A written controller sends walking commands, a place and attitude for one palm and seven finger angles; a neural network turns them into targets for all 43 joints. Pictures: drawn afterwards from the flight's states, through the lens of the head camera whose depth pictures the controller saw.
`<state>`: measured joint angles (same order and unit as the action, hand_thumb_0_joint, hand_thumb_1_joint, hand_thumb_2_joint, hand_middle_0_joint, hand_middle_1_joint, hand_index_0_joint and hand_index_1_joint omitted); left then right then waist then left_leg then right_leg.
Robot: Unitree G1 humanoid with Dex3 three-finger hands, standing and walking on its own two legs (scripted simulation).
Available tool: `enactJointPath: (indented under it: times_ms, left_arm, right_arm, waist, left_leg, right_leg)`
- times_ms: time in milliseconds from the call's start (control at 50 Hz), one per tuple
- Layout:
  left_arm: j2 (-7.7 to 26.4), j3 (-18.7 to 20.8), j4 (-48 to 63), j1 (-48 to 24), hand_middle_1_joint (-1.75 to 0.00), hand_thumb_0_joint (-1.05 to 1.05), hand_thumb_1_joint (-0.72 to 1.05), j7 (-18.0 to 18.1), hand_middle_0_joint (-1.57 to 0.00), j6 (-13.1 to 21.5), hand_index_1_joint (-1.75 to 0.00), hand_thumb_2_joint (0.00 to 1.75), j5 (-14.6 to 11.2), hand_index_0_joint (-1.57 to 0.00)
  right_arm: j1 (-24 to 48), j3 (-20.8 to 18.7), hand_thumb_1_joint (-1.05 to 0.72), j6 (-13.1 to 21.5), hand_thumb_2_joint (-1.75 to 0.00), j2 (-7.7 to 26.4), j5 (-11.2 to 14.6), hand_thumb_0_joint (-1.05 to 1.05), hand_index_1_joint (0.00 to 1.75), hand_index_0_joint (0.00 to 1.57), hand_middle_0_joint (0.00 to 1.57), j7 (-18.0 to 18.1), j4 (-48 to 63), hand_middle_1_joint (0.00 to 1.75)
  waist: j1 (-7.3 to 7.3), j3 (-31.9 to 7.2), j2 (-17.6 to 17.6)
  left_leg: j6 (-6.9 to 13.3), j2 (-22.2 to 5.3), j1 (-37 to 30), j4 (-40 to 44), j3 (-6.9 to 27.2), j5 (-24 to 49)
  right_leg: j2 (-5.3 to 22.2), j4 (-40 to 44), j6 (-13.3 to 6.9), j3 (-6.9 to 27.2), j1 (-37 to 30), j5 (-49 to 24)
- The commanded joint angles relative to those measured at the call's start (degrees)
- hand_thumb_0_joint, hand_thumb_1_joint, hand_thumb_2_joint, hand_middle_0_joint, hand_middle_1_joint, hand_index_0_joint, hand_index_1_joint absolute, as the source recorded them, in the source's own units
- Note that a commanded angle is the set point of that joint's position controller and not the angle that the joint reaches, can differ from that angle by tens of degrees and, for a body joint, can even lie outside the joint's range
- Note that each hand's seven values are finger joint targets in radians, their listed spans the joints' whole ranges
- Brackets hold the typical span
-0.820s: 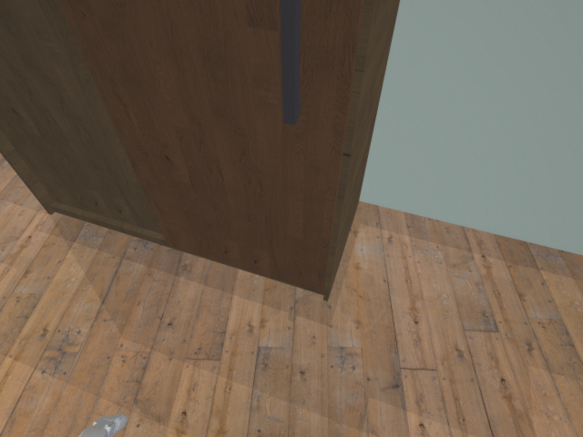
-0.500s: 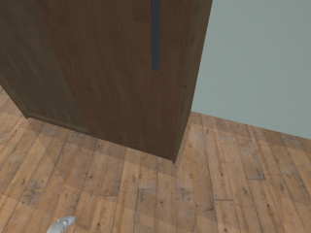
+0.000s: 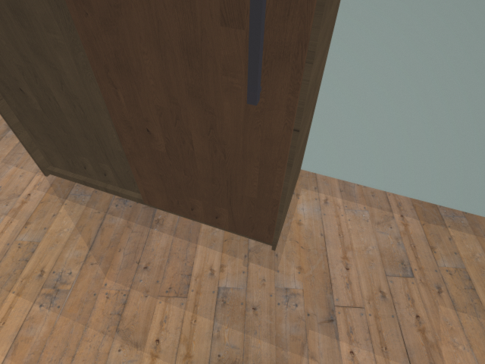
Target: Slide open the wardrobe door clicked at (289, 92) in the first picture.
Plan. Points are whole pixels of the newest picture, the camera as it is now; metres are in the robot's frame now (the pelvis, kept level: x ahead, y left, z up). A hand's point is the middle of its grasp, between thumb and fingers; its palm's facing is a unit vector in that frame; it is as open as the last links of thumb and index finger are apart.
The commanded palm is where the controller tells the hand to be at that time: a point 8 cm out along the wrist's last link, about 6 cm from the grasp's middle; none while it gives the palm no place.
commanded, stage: look at it before walking up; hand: right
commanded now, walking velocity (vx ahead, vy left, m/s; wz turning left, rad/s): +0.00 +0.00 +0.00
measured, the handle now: (259, 34) +0.74 +0.01 +0.20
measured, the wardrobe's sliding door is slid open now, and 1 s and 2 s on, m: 0.00 0.00 0.00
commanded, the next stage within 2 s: walk to a spot facing it in 0.62 s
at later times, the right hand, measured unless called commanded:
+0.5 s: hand out of the picture +0.08 -0.23 -0.16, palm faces -0.03 +0.94 -0.33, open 7.4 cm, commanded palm none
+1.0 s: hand out of the picture +0.06 -0.21 -0.18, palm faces -0.10 +0.96 -0.28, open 7.4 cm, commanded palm none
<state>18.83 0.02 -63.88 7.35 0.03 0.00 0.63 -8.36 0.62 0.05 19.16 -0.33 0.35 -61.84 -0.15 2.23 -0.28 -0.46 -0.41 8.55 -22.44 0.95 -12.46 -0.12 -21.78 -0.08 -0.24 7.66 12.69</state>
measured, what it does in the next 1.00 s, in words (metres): stands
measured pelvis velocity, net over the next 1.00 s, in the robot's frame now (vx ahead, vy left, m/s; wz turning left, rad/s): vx -0.01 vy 0.01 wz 0.11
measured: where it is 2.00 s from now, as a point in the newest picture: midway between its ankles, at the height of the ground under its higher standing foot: outside the picture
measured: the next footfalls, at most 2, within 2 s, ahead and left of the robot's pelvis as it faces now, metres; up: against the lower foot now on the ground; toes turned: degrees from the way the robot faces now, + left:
right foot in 1.56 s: +0.05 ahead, -0.11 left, +0.00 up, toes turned +25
left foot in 2.00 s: -0.11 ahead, +0.10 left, +0.00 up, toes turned +46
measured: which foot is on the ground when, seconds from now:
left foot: down 0.00-1.00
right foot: down 0.00-1.00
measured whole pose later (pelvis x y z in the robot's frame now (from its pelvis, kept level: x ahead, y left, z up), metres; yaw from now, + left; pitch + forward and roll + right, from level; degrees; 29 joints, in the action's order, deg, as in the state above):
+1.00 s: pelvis -0.01 +0.01 -0.01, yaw +6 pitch +0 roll -1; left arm 14.3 1.2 -57.5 7.6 1.1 -1.5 0.9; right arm -11.7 -1.1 -3.3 16.0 -0.7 0.0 -56.7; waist 0.8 3.2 -1.2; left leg 0.4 2.7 17.0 -32.7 6.3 -15.0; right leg 2.7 -30.1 0.9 -5.9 12.6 17.0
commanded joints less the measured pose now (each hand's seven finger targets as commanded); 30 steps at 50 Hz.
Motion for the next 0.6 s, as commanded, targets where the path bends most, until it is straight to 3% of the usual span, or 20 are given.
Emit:
enactJointPath:
  times_ms: [0,580]
  left_arm:
    - [11.36,2.04,3.79,-2.79,-0.3,0.0,0.9,0.8,-0.2,1.78,-0.3,0.9,-0.06,-0.2]
    - [11.49,1.88,3.48,-2.85,-0.3,0.0,0.9,0.89,-0.2,1.79,-0.3,0.9,-0.15,-0.2]
  right_arm:
    - [2.37,-2.61,-0.9,1.46,-0.9,11.35,-0.21,0.0,0.3,0.2,0.2,0.51,3.85,0.3]
    - [2.05,-2.75,-0.9,1.74,-0.9,11.58,-0.26,0.0,0.3,0.2,0.2,0.51,3.49,0.3]
  waist:
    - [0.1,-3.89,-0.47]
    - [0.16,-4.35,-0.02]
  left_leg:
    - [2.08,-6.36,-0.62,3.68,5.22,7.4]
    - [2.2,-6.54,-1.17,4.58,5.43,10.39]
  right_leg:
    - [6.39,3.58,-1.42,5.4,-0.05,-7.33]
    - [6.77,3.79,-1.08,5.06,-1.24,-9.41]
